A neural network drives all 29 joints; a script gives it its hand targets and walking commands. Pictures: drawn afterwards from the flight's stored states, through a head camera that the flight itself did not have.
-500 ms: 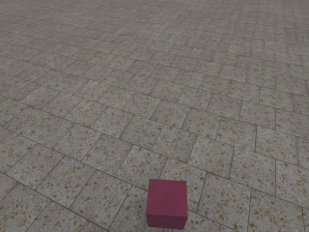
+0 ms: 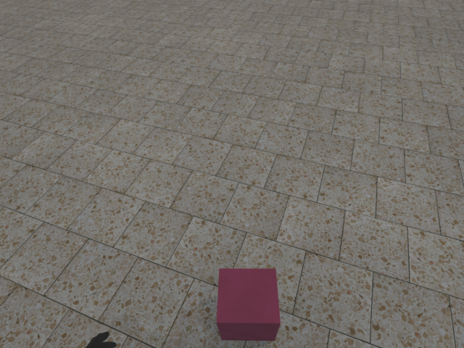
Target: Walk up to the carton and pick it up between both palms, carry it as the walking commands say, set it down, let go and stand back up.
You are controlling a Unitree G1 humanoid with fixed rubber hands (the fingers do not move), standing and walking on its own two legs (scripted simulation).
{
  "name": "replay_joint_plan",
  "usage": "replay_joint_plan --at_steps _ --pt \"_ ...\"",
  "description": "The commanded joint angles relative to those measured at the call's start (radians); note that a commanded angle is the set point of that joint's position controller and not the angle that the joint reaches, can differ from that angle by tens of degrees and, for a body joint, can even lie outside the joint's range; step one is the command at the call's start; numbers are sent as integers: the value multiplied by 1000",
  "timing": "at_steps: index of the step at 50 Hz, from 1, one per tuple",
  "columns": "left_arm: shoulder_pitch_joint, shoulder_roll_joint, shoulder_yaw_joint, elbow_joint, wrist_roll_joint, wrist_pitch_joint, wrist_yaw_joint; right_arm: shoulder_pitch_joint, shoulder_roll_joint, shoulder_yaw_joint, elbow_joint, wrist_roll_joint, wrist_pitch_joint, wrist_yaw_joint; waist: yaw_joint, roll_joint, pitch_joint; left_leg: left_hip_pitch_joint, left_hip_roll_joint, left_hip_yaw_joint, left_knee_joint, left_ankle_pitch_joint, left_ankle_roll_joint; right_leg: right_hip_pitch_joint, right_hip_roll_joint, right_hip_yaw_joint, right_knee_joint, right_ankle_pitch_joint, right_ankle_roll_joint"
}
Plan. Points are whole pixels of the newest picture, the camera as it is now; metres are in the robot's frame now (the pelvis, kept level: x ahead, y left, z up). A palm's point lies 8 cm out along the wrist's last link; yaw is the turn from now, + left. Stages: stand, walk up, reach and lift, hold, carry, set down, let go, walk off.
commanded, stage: walk up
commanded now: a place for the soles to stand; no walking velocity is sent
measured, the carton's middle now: (247, 305) +0.39 -0.01 -0.65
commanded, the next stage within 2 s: reach and lift in 0.26 s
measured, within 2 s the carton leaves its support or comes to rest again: neither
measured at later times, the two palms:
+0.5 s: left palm out of the picture +0.14 +0.26 -0.11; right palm out of the picture +0.15 -0.27 -0.12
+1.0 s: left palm (150, 295) +0.27 +0.22 -0.18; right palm (359, 304) +0.25 -0.25 -0.17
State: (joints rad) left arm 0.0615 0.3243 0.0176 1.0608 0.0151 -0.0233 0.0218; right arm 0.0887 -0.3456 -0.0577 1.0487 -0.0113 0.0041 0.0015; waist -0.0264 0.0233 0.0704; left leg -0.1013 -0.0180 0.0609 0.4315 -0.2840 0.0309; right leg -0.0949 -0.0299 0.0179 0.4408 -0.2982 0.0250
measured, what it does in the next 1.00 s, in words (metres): lowers itself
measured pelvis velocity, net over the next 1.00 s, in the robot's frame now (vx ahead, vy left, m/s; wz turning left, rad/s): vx -0.14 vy -0.01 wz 0.01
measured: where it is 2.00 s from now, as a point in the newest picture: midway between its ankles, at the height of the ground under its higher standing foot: outside the picture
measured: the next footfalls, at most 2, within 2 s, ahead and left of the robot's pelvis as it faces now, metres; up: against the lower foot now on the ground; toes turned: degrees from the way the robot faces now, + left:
none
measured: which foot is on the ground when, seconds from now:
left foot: down 0.00-1.00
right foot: down 0.00-1.00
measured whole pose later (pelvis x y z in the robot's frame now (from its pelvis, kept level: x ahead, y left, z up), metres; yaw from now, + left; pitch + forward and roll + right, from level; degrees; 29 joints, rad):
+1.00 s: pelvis -0.14 -0.01 -0.09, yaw +1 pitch +18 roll -1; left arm -0.76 0.35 0.16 0.64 -0.02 0.46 -0.02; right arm -0.71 -0.28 -0.18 0.58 0.08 0.45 -0.06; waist -0.05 0.01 0.27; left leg -1.06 0.02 0.03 1.04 -0.29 0.03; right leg -1.04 -0.01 -0.01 1.04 -0.31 0.01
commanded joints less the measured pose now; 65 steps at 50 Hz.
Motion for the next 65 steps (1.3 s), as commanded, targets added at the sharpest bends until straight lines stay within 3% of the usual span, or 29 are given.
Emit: replay_joint_plan --at_steps 1,13,14,16,19,20,29,32,33,37,38,39,42,43,44,45,46,47,48,49,51,52,56,57,58,60,62,63,65 --pt "-24 233 44 -73 0 -9 8 -37 -206 -49 -89 -4 -20 -12 13 -17 -120 49 144 -98 -59 443 20 10 -86 42 -19 445 -78" --pt "-22 237 52 -70 7 -14 15 -45 -205 -48 -89 -11 -10 -5 1 -37 -88 63 138 -83 -44 348 8 -30 -81 49 -27 447 -70" --pt "-253 87 108 -421 14 50 -20 -291 -24 -63 -440 12 9 6 66 -166 -69 -156 -53 -55 42 319 -32 -256 25 -4 45 322 16" --pt "-213 122 131 -527 18 129 -53 -258 -12 -73 -614 -1 85 15 46 -147 -65 -125 -9 -48 81 289 -21 -311 55 -39 35 218 7" --pt "-88 171 128 -470 18 230 -72 -130 -46 -85 -465 6 187 24 52 -5 -74 -148 4 -52 147 382 -8 -296 53 -27 110 355 -2" --pt "-18 167 135 -455 29 249 -78 -70 -47 -133 -469 -14 212 29 41 -57 -125 -159 8 -80 181 470 -19 -321 72 -34 155 422 6" --pt "-448 177 180 -610 8 274 -86 -435 -34 -173 -564 -15 252 -28 -46 -31 -382 -309 11 -70 343 124 -34 -411 35 -2 284 130 -3" --pt "-624 229 189 -710 16 264 -75 -579 -29 -157 -638 30 254 -35 -23 91 -525 -301 15 -76 407 152 -37 -492 38 -11 343 124 -12" --pt "-650 218 173 -707 -5 286 -69 -608 -30 -137 -653 50 272 -35 -15 33 -578 -356 15 -80 416 133 -26 -455 37 -12 359 124 -10" --pt "-821 251 150 -730 -24 347 -52 -769 -102 -178 -666 61 319 -52 -29 116 -757 -268 18 -65 447 34 -45 -547 41 -40 377 -6 -12" --pt "-866 239 155 -698 -23 367 -55 -843 -94 -158 -712 79 338 -54 -26 70 -750 -339 19 -69 448 -36 -35 -559 33 -34 380 -53 -8" --pt "-920 276 182 -727 -13 377 -49 -900 -108 -161 -729 89 350 -55 17 75 -817 -365 18 -50 453 -57 -31 -546 39 -40 398 -65 -5" --pt "-919 249 170 -579 -27 454 -44 -930 -116 -166 -673 96 409 -64 -37 35 -828 -327 17 -39 427 -163 -36 -585 39 -55 367 -173 5" --pt "-901 196 146 -574 -29 471 -34 -903 -146 -180 -637 97 421 -58 -52 104 -893 -237 24 -74 404 -89 -55 -620 48 -71 388 -101 -14" --pt "-927 227 197 -570 -12 472 -31 -935 -105 -143 -626 101 428 -55 13 47 -835 -350 15 -48 433 -106 -42 -628 49 -53 394 -129 -15" --pt "-974 187 174 -520 -43 483 -34 -969 -127 -176 -565 70 431 -67 -44 28 -778 -382 16 -50 420 -186 -51 -671 49 -63 394 -202 -15" --pt "-1010 160 155 -558 -62 475 -36 -976 -114 -173 -598 87 430 -70 -70 27 -892 -336 9 -50 419 -129 -49 -621 58 -65 382 -137 -20" --pt "-1071 228 225 -519 -30 461 -27 -1058 -87 -156 -589 88 424 -69 17 21 -799 -441 17 -47 439 -169 -38 -691 46 -43 402 -200 -14" --pt "-1094 228 235 -505 -21 448 -27 -992 -59 -166 -474 64 422 -68 -15 32 -725 -499 8 -49 427 -154 -43 -712 50 -46 415 -170 -15" --pt "-1130 235 265 -477 -8 429 -35 -1093 -38 -151 -556 89 403 -71 24 26 -781 -540 1 -32 447 -131 -35 -685 52 -40 418 -159 -4" --pt "-1124 210 282 -445 -16 377 -39 -1164 -54 -172 -576 70 351 -71 16 -32 -853 -539 -13 -25 467 -3 -30 -670 66 -43 432 -43 1" --pt "-1235 216 252 -499 -28 347 -26 -1196 -96 -200 -555 47 325 -65 -26 19 -863 -466 -8 -51 472 -6 -47 -755 72 -61 464 -58 -6" --pt "-1284 223 266 -496 -51 288 -20 -1239 -68 -190 -582 57 273 -69 7 -43 -1099 -429 -20 -54 517 149 -43 -754 87 -79 501 61 3" --pt "-1323 207 228 -462 -83 293 -17 -1284 -88 -182 -594 69 259 -76 -45 -46 -1143 -381 -20 -67 543 171 -39 -820 96 -94 516 65 10" --pt "-1393 241 235 -522 -97 278 -11 -1350 -93 -161 -649 92 246 -85 2 -46 -1221 -397 -26 -63 582 181 -40 -803 87 -74 531 72 8" --pt "-1389 182 194 -527 -120 271 -9 -1340 -115 -178 -606 106 235 -88 -40 -25 -1312 -287 -26 -92 569 320 -45 -856 109 -90 530 139 9" --pt "-1399 192 209 -468 -113 260 -10 -1314 -95 -192 -527 106 228 -96 -21 -1 -1308 -385 -37 -73 603 292 -50 -870 102 -81 550 153 11" --pt "-1481 204 182 -517 -132 248 -18 -1385 -130 -207 -582 99 211 -100 -63 -17 -1365 -351 -36 -102 610 287 -42 -942 108 -95 558 124 10" --pt "-1462 223 216 -505 -119 245 -8 -1402 -113 -204 -611 122 209 -103 -25 -23 -1483 -303 -40 -104 640 367 -34 -901 115 -85 567 180 5"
